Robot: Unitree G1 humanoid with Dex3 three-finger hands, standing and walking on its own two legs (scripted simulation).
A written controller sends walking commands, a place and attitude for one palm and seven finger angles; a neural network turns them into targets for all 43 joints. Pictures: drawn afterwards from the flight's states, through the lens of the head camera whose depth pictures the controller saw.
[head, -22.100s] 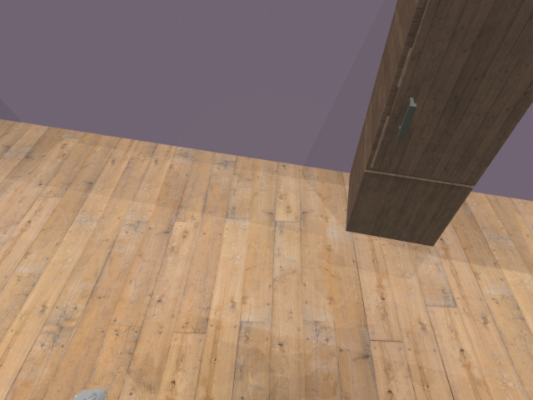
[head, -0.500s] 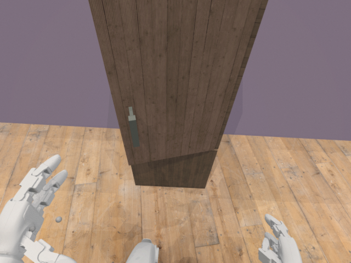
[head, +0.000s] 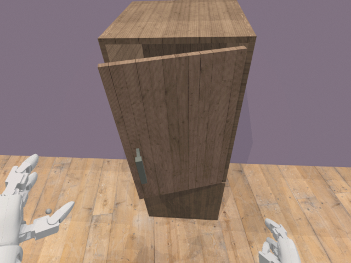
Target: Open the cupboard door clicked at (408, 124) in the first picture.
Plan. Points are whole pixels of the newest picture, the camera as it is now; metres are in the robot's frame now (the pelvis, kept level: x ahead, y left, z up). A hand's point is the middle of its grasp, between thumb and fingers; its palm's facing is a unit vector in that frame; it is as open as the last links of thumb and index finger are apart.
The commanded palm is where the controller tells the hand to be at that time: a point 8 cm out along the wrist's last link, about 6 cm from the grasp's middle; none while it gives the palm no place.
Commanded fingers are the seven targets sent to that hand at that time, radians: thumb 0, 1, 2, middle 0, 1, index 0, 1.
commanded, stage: draw the hand back to the body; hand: left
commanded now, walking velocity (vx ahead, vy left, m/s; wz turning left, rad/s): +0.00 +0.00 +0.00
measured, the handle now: (140, 166) +0.43 +0.17 -0.08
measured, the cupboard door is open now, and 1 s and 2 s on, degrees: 16 16 16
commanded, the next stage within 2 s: step back with the hand held close in 0.58 s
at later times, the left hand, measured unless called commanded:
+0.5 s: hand (50, 184) +0.20 +0.24 +0.17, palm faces +0.41 -0.81 -0.42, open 7.5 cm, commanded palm +0.16 +0.28 +0.19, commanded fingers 0.00 0.90 0.90 -0.20 -0.30 -0.20 -0.30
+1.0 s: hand (33, 189) +0.19 +0.26 +0.17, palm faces +0.33 -0.79 -0.51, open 7.4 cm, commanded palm +0.13 +0.30 +0.19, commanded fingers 0.00 0.90 0.90 -0.20 -0.30 -0.20 -0.30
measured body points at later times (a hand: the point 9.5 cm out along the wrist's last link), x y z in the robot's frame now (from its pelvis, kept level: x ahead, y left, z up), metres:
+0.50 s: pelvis +0.01 -0.01 +0.01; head -0.01 -0.04 +0.46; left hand +0.18 +0.28 +0.19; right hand +0.19 -0.24 -0.07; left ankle +0.03 +0.13 -0.72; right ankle -0.07 -0.12 -0.72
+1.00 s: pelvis -0.02 +0.01 +0.02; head -0.01 -0.01 +0.47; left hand +0.17 +0.30 +0.20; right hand +0.15 -0.24 -0.07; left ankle +0.03 +0.13 -0.72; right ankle -0.07 -0.12 -0.72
